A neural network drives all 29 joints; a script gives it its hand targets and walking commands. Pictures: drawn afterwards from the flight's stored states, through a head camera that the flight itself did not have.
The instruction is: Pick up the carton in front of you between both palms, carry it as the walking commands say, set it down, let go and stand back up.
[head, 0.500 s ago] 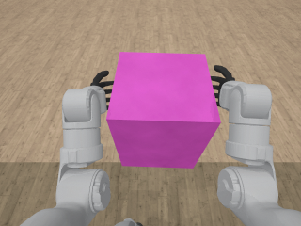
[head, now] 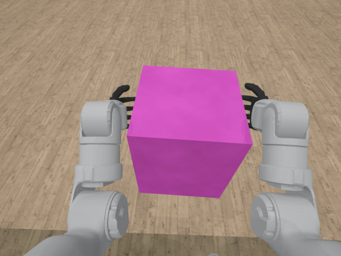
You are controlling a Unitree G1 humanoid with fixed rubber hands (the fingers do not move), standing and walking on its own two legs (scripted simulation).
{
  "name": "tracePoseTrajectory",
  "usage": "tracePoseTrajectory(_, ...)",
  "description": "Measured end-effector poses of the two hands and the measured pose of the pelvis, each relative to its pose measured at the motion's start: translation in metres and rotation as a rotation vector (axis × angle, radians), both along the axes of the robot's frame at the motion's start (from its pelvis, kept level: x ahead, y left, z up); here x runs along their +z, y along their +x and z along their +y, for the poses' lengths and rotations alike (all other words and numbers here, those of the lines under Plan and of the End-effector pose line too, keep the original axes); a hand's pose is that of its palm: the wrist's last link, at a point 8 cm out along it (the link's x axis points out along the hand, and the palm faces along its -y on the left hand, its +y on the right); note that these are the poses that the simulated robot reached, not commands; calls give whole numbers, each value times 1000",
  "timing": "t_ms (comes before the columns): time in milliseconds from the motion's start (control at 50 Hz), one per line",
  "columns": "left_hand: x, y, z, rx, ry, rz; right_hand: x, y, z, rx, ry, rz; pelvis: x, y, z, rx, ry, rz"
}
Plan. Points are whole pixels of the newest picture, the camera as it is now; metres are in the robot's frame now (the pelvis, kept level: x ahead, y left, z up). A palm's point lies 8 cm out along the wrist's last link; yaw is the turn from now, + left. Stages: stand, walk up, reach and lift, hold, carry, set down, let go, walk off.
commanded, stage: carry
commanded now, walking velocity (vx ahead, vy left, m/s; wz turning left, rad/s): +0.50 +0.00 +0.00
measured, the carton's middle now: (183, 136) +0.38 +0.00 +0.08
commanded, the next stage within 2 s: none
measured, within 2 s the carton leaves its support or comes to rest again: neither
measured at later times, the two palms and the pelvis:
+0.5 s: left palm (128, 42) +0.67 +0.17 +0.17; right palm (228, 42) +0.65 -0.13 +0.18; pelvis +0.29 +0.04 +0.03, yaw -1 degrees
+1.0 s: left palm (148, 25) +0.89 +0.14 +0.13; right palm (224, 23) +0.91 -0.16 +0.13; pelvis +0.59 -0.01 +0.05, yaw +1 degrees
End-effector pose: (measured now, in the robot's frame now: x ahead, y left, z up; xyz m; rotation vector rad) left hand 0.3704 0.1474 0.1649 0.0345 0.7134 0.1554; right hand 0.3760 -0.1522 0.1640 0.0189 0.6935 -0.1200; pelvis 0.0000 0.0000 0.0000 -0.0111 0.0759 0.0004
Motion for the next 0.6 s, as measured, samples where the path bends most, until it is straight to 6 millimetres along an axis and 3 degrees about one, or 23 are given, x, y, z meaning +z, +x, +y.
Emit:
tracePoseTrajectory(80, -7, 29, 5, 27, 6, 59, -4, 43, 5, 32, 5, 59, 15, 37, -6, 0, 17, 5)
tracePoseTrajectory(160, 4, 69, 10, 48, -4, 22, 7, 86, 10, 39, 13, 22, 24, 76, -6, -3, 22, 10)
tracePoseTrajectory(260, 26, 133, 15, 45, -17, -54, 29, 145, 15, 21, 21, -52, 27, 135, 3, -11, 19, 18)
tracePoseTrajectory(340, 31, 192, 22, 20, -24, -65, 38, 197, 22, 1, 7, -64, 21, 193, 17, -14, 19, 18)
tracePoseTrajectory(420, 20, 251, 28, -27, -37, -32, 31, 243, 28, -32, -40, -31, 15, 247, 32, -22, 32, -2)
tracePoseTrajectory(600, 5, 348, 18, -66, -56, 86, 12, 318, 19, -91, -37, 87, 43, 338, 41, -22, -5, 10)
